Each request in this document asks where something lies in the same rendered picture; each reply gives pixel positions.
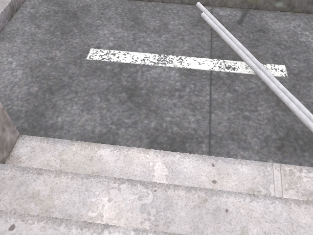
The stairs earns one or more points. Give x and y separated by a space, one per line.
51 186

